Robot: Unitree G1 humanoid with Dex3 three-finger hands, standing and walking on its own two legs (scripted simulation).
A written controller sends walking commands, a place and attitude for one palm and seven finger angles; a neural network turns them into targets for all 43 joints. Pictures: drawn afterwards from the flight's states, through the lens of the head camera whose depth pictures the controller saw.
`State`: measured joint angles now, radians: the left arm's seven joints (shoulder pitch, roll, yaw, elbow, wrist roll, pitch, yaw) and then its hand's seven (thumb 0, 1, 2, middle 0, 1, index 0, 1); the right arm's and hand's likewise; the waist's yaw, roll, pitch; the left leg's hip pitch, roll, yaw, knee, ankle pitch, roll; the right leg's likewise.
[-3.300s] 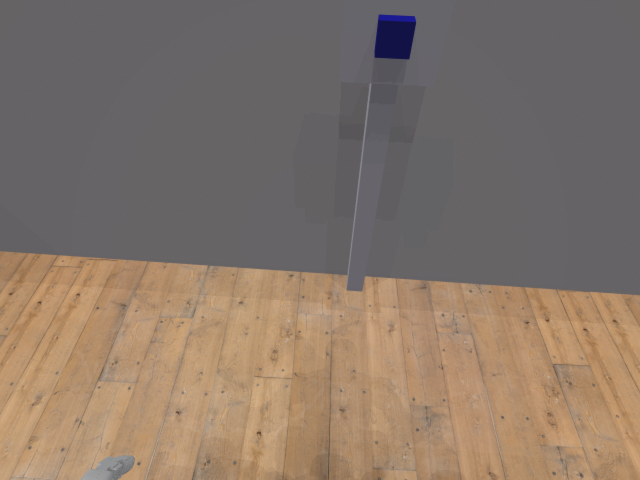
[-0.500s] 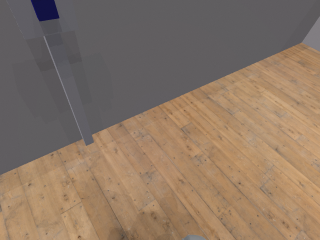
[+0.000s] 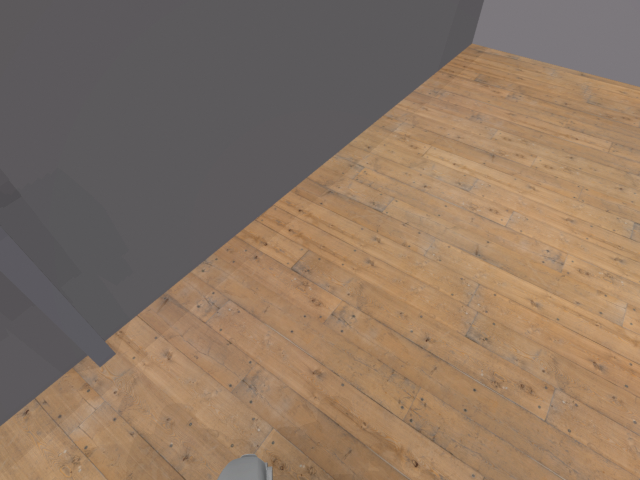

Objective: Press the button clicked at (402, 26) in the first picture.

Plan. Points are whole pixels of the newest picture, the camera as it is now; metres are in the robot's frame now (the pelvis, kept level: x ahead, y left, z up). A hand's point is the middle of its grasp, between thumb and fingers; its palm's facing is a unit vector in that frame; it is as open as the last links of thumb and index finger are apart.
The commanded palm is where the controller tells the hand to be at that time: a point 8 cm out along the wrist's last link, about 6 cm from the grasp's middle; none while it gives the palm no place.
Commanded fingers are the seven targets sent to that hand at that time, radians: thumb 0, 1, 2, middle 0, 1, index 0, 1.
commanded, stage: walk to a spot facing it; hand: left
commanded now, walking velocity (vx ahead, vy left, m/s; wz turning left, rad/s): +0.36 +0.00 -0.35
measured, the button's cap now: out of the picture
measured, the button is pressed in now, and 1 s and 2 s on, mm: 0 0 0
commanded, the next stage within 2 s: turn to face it in 0.70 s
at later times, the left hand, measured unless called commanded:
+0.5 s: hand (179, 389) +0.29 +0.26 -0.17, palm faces -0.19 -0.96 -0.18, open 7.4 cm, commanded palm none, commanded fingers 0.00 0.90 0.90 -0.20 -0.30 -0.20 -0.30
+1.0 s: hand (276, 302) +0.46 +0.11 -0.17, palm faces -0.45 -0.87 -0.21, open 7.3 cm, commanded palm none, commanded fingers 0.00 0.90 0.90 -0.20 -0.30 -0.20 -0.30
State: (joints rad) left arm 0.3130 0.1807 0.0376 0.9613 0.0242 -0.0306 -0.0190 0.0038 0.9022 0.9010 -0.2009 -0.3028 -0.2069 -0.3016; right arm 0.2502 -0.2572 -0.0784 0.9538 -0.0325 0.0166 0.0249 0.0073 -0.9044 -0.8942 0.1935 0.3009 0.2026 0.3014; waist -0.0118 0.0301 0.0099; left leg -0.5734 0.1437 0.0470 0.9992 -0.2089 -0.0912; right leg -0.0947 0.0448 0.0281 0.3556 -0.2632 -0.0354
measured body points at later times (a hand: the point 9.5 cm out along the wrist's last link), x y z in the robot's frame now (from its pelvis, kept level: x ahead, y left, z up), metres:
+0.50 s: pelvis +0.18 +0.07 +0.00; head +0.20 +0.09 +0.45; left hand +0.30 +0.31 -0.16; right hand +0.12 -0.16 -0.14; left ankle +0.16 +0.15 -0.74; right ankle +0.19 -0.08 -0.64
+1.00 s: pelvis +0.28 +0.01 -0.01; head +0.29 -0.01 +0.44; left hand +0.48 +0.16 -0.15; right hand +0.22 -0.23 -0.16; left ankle +0.35 +0.14 -0.69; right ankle +0.29 -0.09 -0.74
